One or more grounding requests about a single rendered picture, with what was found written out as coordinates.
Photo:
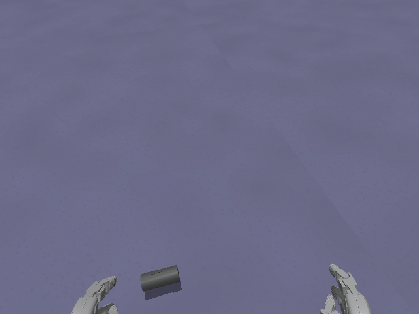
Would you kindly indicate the can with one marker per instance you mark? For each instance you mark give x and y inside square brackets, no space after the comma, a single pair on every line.
[159,278]

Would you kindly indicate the right robot hand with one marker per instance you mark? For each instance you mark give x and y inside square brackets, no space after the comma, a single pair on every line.
[348,298]

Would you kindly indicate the left robot hand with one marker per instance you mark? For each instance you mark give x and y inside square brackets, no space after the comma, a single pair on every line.
[94,295]

